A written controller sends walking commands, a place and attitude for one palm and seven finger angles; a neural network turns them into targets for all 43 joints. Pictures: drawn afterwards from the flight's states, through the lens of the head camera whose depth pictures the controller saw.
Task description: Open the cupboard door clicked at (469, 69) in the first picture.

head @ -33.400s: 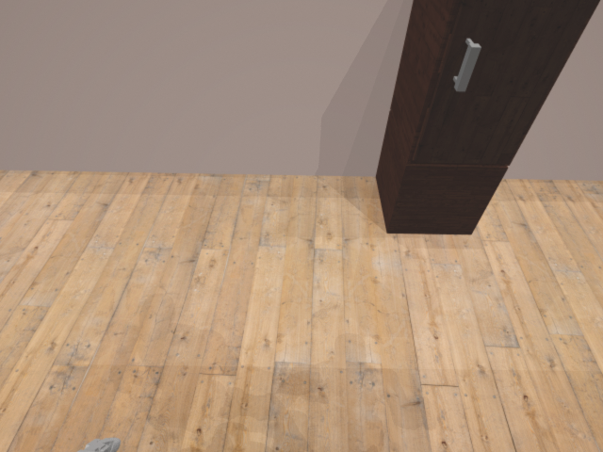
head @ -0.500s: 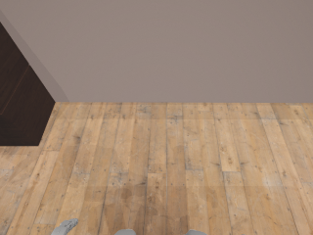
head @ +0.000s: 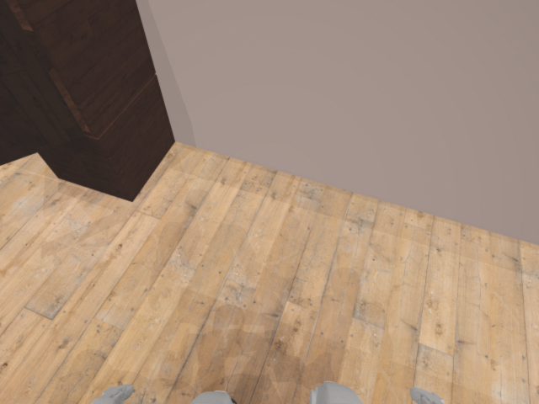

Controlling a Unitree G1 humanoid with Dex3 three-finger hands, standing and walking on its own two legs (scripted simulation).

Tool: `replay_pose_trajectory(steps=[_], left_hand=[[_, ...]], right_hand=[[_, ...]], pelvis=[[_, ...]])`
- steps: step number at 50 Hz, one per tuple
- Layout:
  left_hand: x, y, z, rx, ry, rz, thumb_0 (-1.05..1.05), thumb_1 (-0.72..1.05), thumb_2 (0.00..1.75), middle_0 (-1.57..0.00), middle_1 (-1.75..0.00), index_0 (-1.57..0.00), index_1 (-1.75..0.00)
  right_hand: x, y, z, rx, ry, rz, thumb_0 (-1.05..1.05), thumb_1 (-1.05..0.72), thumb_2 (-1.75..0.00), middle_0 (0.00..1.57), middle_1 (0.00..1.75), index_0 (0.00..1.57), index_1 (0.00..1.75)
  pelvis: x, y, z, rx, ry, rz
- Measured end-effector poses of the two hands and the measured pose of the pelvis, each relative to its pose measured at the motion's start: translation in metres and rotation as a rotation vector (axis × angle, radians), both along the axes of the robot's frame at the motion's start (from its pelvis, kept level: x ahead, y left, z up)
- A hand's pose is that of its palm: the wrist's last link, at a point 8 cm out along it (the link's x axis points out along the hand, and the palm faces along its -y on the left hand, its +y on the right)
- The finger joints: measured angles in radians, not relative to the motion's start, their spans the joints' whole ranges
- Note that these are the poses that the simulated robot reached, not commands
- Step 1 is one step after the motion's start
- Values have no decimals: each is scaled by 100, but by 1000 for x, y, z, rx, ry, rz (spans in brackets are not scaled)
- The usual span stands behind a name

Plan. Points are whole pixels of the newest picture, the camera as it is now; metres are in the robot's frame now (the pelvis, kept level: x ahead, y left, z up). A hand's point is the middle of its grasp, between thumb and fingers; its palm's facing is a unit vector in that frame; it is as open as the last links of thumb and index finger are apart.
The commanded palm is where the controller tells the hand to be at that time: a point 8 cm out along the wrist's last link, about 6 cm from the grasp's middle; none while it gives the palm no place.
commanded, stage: turn to face it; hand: left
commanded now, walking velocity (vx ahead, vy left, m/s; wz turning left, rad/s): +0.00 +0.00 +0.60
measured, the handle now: out of the picture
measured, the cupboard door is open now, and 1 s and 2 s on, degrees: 52 52 52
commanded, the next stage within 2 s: take the last steps up to it in 0.90 s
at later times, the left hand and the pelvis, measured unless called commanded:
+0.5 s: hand out of the picture +0.01 +0.19 -0.18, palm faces +0.33 -0.92 -0.23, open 7.4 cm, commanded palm none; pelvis +0.02 -0.02 -0.01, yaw +18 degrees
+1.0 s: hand out of the picture -0.03 +0.15 -0.18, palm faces +0.54 -0.82 -0.20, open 7.4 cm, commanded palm none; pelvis +0.04 -0.03 -0.01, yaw +32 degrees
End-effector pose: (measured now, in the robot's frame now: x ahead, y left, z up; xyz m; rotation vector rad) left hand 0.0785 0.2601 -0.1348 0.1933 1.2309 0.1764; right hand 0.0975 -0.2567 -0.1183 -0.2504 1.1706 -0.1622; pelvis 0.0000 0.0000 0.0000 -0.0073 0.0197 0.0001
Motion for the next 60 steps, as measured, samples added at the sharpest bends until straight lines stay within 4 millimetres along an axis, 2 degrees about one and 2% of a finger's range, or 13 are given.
replay_pose_trajectory(steps=[7, 10, 13, 18, 24, 27, 32, 37, 41, 46, 50, 55, 60], left_hand=[[8, -14, 16, 64, -105, 45, 1, 91, 90, -20, -30, -20, -30], [-3, -23, 20, 78, -103, 76, 1, 91, 90, -20, -30, -20, -30], [-18, -31, 22, 64, -76, 115, 1, 91, 90, -20, -30, -20, -30], [-46, -39, 11, 11, -34, 191, 1, 90, 90, -20, -30, -20, -30], [-83, -25, -17, -22, 26, 303, 1, 90, 90, -20, -30, -20, -30], [-88, -20, -12, -8, 38, 351, 1, 91, 90, -20, -30, -20, -30], [-83, -21, 6, 25, -13, 394, 1, 91, 90, -20, -30, -20, -30], [-84, -34, 12, 77, -58, 424, 1, 91, 90, -20, -30, -20, -30], [-97, -52, 16, 59, -33, 467, 1, 91, 90, -20, -30, -20, -30], [-117, -71, 8, -6, 15, 515, 1, 91, 90, -20, -30, -20, -30], [-140, -76, -12, -64, 52, 572, 1, 90, 90, -20, -30, -20, -30], [-153, -73, -17, -86, 100, 619, 1, 91, 90, -20, -30, -20, -30], [-139, -65, -1, -65, 38, 634, 1, 91, 90, -20, -30, -20, -30]], right_hand=[[4, -20, -21, 48, 53, 34, 0, -90, -90, 20, 30, 21, 30], [14, -28, -25, 52, 70, 59, 0, -91, -90, 20, 30, 20, 30], [28, -29, -19, 52, 72, 86, 0, -91, -90, 20, 30, 20, 30], [60, -13, -7, 46, 46, 172, 0, -91, -90, 20, 29, 20, 29], [99, 15, -7, 8, -34, 301, 0, -91, -90, 20, 29, 20, 29], [103, 21, -4, -2, -26, 342, 0, -91, -90, 20, 30, 20, 29], [106, 21, -7, 12, 23, 388, 0, -91, -90, 20, 30, 20, 30], [120, 13, -24, 48, 48, 410, 0, -91, -90, 20, 30, 20, 30], [133, 16, -21, 50, 64, 433, 0, -91, -90, 20, 30, 20, 30], [149, 38, -8, 48, 47, 481, 0, -91, -90, 20, 29, 20, 29], [160, 62, -8, 33, -3, 541, 0, -91, -90, 20, 29, 20, 29], [155, 78, -3, 19, -6, 595, 0, -91, -90, 20, 30, 20, 29], [142, 73, -7, 31, 53, 607, 0, -91, -90, 20, 30, 20, 30]], pelvis=[[6, -29, -7, 20, 11, 87], [6, -34, -6, 15, -7, 133], [9, -36, 0, 29, -17, 173], [15, -34, 3, 49, -14, 238], [17, -22, -13, 29, -8, 311], [18, -25, -8, 18, -2, 347], [23, -35, -1, 1, -1, 401], [33, -51, -9, 21, -2, 449], [38, -51, -2, 26, -14, 490], [41, -45, 4, 43, -10, 521], [40, -33, -6, 15, -13, 550], [38, -31, -3, 18, -20, 570], [44, -31, 4, -2, -25, 603]])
